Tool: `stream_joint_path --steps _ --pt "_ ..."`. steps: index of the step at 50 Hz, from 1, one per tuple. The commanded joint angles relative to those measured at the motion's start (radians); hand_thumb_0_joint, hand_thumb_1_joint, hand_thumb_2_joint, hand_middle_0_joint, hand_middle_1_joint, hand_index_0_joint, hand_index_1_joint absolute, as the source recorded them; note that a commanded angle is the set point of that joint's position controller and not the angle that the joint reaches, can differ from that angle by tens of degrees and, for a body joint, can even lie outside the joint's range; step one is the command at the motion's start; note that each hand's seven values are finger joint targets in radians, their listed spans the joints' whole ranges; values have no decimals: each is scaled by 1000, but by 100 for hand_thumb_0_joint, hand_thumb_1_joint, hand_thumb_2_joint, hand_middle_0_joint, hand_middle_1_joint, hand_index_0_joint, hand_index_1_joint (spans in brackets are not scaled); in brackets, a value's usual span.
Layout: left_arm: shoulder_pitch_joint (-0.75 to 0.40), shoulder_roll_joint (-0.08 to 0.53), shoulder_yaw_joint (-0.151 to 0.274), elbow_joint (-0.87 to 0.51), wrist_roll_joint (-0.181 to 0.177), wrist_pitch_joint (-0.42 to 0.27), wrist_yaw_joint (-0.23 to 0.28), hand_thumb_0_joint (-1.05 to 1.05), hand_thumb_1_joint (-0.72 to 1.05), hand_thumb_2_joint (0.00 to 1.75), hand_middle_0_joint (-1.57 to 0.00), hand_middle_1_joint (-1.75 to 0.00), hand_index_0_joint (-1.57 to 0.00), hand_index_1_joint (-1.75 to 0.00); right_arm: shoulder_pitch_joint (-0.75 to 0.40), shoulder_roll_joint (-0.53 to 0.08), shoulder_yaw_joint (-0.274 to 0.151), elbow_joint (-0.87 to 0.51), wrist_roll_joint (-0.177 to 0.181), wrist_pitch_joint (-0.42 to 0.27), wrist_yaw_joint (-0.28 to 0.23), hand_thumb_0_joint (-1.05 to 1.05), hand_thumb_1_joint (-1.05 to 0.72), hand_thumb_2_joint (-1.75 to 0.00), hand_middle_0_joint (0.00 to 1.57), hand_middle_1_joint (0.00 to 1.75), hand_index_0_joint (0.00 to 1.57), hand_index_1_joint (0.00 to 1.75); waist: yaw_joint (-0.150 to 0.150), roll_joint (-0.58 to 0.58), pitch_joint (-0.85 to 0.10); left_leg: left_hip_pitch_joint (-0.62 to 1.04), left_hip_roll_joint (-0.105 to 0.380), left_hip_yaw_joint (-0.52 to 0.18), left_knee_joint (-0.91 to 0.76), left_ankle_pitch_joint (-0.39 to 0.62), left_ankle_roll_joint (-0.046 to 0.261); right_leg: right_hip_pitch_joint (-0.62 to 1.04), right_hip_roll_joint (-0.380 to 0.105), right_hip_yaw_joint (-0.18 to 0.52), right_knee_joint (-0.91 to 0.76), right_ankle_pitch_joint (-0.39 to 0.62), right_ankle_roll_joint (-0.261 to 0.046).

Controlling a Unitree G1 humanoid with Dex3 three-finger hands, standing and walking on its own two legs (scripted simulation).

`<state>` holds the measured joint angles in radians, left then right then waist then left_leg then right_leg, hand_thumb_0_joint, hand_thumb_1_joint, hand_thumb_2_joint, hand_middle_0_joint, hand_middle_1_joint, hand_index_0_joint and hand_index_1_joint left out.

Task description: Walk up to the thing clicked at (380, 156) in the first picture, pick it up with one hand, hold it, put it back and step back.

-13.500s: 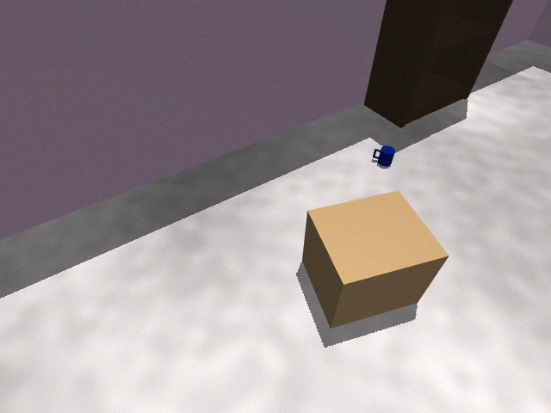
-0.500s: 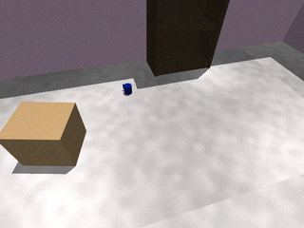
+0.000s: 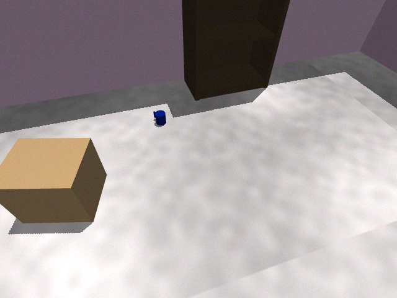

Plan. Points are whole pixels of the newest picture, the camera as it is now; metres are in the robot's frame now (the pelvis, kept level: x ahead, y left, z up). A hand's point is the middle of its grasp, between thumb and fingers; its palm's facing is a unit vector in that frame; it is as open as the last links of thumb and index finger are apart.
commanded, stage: stand
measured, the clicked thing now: (159, 117) +1.54 +0.26 -0.74
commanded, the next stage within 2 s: walk up in 1.66 s
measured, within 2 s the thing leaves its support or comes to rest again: neither
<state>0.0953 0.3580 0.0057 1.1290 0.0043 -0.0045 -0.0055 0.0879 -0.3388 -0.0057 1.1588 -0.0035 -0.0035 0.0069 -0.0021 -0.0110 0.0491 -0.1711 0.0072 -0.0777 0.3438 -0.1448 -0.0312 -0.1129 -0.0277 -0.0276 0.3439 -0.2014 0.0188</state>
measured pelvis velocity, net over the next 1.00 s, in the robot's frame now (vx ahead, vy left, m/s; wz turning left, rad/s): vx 0.02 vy -0.01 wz -0.01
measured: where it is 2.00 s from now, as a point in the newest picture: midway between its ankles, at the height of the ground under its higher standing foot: outside the picture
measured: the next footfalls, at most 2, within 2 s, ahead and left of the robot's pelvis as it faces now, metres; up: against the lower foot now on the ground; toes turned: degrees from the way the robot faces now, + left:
left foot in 1.96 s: +0.21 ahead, +0.18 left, +0.00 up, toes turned +6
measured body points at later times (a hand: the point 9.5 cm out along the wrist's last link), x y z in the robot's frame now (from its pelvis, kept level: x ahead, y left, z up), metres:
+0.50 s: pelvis +0.02 -0.01 +0.00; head +0.04 +0.00 +0.45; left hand +0.10 +0.30 -0.13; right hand +0.11 -0.31 -0.13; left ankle +0.03 +0.14 -0.75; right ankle -0.01 -0.13 -0.75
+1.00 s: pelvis +0.02 -0.01 +0.00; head +0.03 -0.01 +0.45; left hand +0.10 +0.30 -0.13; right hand +0.10 -0.31 -0.13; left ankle +0.03 +0.14 -0.75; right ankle -0.01 -0.13 -0.75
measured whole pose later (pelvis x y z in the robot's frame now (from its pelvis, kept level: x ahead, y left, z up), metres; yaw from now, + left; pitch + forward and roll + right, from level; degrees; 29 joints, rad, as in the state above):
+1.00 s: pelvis +0.02 -0.01 +0.00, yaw -1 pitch -2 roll +0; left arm 0.11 0.36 0.01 1.12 0.01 0.00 0.00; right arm 0.09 -0.35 0.01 1.14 0.00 0.00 0.00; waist 0.00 0.00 0.05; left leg -0.13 0.02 -0.07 0.33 -0.17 -0.04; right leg -0.08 -0.01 -0.02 0.32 -0.22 0.01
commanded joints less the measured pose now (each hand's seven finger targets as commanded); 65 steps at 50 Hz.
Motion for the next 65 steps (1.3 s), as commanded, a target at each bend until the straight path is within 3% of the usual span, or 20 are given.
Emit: stream_joint_path --steps 1,5,11,12,17,26,30,32,36,43,48,61,65 --pt "-36 216 41 -60 3 -23 9 0 90 90 -20 -30 -20 -30 -51 -215 -39 -60 -3 -22 -11 0 -90 -90 20 30 20 30 3 25 -52 24 93 -68 -61 47 36 -23 -102 91 -84 -15 -37" --pt "-25 211 41 -61 4 -26 10 0 90 90 -20 -30 -20 -30 -56 -221 -39 -64 -2 -25 -12 0 -90 -90 20 30 20 30 7 21 -83 48 101 -65 -46 136 38 4 -107 89 -77 74 -34" --pt "-27 211 41 -62 0 -25 10 0 90 90 -20 -30 -20 -30 -53 -222 -36 -61 -2 -27 -15 0 -90 -90 20 30 20 30 4 33 -105 72 105 -55 -41 181 37 14 -105 86 -68 119 -33" --pt "-25 209 40 -63 2 -26 11 0 90 90 -20 -30 -20 -30 -60 -220 -36 -64 -1 -29 -16 0 -90 -90 20 30 20 30 6 24 -121 87 112 -54 -29 242 38 32 -107 78 -56 179 -33" --pt "-31 207 41 -60 1 -23 12 0 90 90 -20 -30 -20 -30 -54 -221 -34 -62 -2 -23 -17 0 -90 -90 20 30 20 30 3 14 -104 65 106 -47 -36 204 37 33 -104 77 -64 150 -30" --pt "-15 213 42 -62 1 -26 16 0 90 90 -20 -30 -20 -30 -61 -214 -33 -71 -2 -21 -18 0 -90 -90 20 30 20 30 6 12 -116 92 105 -40 -16 278 36 53 -108 71 -54 269 -27" --pt "-34 212 44 -67 2 -23 15 0 90 90 -20 -30 -20 -30 -49 -219 -33 -71 -2 -18 -18 0 -90 -90 20 30 20 30 1 22 -92 61 103 -40 -38 199 31 45 -105 77 -71 163 -31" --pt "-28 211 44 -65 2 -21 14 0 90 90 -20 -30 -20 -30 -58 -220 -33 -74 -3 -21 -20 0 -90 -90 20 30 20 30 6 34 -104 77 110 -41 -34 240 33 49 -105 75 -62 186 -33" --pt "-23 208 43 -65 1 -22 13 0 90 90 -20 -30 -20 -30 -56 -220 -31 -73 -1 -22 -20 0 -90 -90 20 30 20 30 8 32 -90 68 109 -45 -41 218 34 48 -105 78 -68 165 -33" --pt "-21 211 43 -67 4 -24 15 0 90 90 -20 -30 -20 -30 -48 -213 -30 -80 0 -21 -18 0 -90 -90 20 30 20 30 5 -5 -93 78 107 -39 -29 235 35 54 -104 72 -68 217 -31" --pt "-21 214 44 -69 3 -21 13 0 90 90 -20 -30 -20 -30 -44 -222 -31 -78 -2 -20 -19 0 -90 -90 20 30 20 30 5 19 -77 71 103 -39 -50 157 33 27 -102 83 -83 118 -36" --pt "-5 217 41 -66 2 -25 14 0 90 90 -20 -30 -20 -30 -23 -218 -27 -82 -1 -21 -18 0 -90 -90 20 30 20 30 5 5 -81 73 107 -42 -37 198 35 44 -104 83 -76 182 -34" --pt "-8 211 39 -69 1 -22 13 0 90 90 -20 -30 -20 -30 -21 -224 -28 -81 0 -21 -18 0 -90 -90 20 30 20 30 6 22 -71 67 107 -44 -46 175 35 35 -101 86 -79 140 -38"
